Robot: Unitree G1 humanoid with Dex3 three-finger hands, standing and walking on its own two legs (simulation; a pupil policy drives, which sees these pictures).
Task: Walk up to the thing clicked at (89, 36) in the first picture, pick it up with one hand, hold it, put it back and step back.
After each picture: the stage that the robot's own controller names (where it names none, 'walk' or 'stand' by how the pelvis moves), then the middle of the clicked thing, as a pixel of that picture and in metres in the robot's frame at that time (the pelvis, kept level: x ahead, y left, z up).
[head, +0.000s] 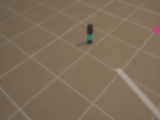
stand; (89, 34) +1.51 -0.04 -0.65
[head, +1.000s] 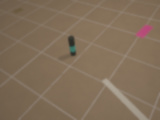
walk; (72, 46) +1.36 +0.25 -0.64
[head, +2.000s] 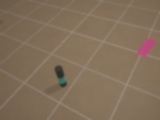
walk; (61, 76) +0.86 +0.32 -0.65
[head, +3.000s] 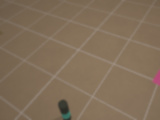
walk; (65, 111) +0.54 +0.23 -0.65
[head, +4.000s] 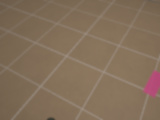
stand; out of the picture +0.40 +0.24 -0.64
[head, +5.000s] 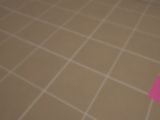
stand; out of the picture +0.38 +0.22 -0.65
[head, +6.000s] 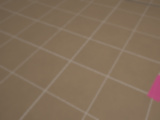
stand; out of the picture +0.40 +0.22 -0.66
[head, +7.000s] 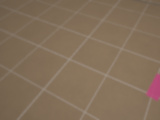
stand; out of the picture +0.40 +0.23 -0.66
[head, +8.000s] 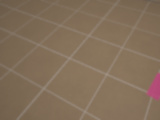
stand; out of the picture +0.39 +0.23 -0.66
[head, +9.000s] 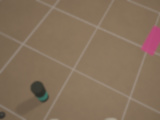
go down; (40, 92) +0.43 +0.23 -0.50
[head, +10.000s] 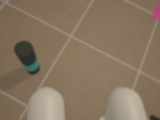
go down; (29, 60) +0.47 +0.26 -0.27
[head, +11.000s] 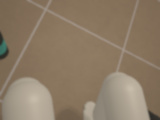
close in; out of the picture +0.46 +0.28 -0.20
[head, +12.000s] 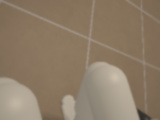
close; out of the picture +0.45 +0.31 -0.16
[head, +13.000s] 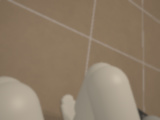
lift; out of the picture +0.42 +0.31 -0.16
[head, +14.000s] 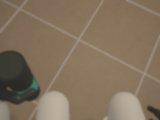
lift; (22, 81) +0.32 +0.22 -0.03
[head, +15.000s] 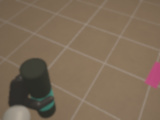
hold; (41, 92) +0.31 +0.16 +0.03
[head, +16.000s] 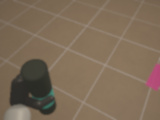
hold; (42, 91) +0.32 +0.16 +0.03
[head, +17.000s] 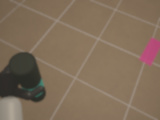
crouch; (31, 81) +0.36 +0.18 -0.03
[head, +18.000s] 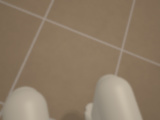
lower; out of the picture +0.50 +0.28 -0.05
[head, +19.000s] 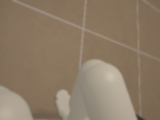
lower; out of the picture +0.46 +0.32 -0.16
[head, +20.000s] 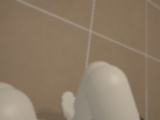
lower; out of the picture +0.44 +0.31 -0.16
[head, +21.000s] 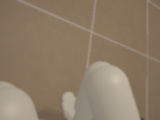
lower; out of the picture +0.44 +0.31 -0.17
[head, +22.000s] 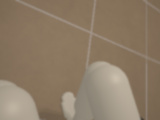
lower; out of the picture +0.44 +0.31 -0.16
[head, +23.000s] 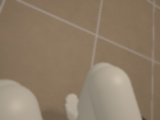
open; out of the picture +0.44 +0.28 -0.17
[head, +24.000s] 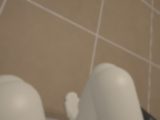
stand; out of the picture +0.42 +0.29 -0.17
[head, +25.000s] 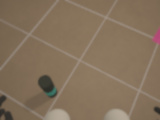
walk; (48, 87) +0.43 +0.21 -0.44
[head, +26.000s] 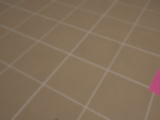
stand; out of the picture +0.39 +0.19 -0.60
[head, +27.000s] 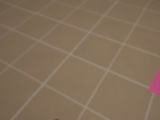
stand; out of the picture +0.39 +0.19 -0.60
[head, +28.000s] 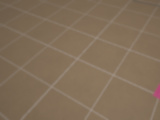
stand; out of the picture +0.42 +0.18 -0.65
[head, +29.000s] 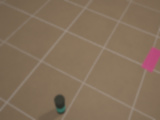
walk; (60, 105) +0.45 +0.14 -0.64
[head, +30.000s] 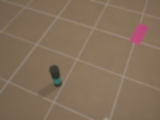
walk; (56, 76) +0.67 +0.24 -0.62
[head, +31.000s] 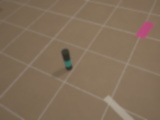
stand; (67, 60) +0.98 +0.26 -0.64
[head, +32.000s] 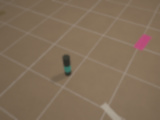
stand; (67, 65) +1.00 +0.21 -0.65
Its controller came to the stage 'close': yes
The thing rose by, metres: 0.67
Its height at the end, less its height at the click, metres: +0.00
